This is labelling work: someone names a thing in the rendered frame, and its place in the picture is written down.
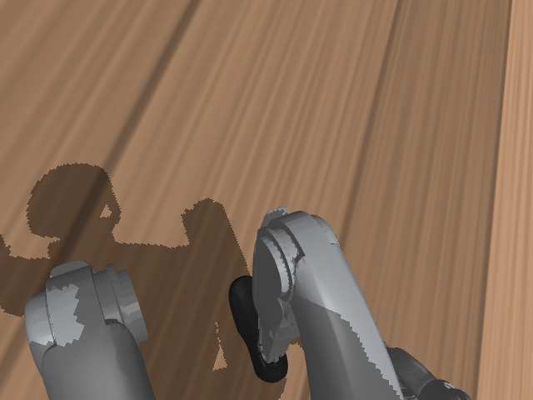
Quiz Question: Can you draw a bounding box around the right robot arm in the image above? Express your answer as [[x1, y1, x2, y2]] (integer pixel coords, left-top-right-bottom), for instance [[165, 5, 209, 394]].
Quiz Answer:
[[418, 379, 471, 400]]

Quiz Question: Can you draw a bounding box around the right robot hand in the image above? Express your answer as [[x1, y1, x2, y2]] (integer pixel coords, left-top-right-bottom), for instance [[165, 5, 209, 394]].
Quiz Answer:
[[383, 341, 436, 400]]

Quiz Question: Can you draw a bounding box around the right robot foot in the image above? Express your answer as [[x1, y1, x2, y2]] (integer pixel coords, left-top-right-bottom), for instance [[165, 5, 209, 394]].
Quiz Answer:
[[229, 276, 288, 383]]

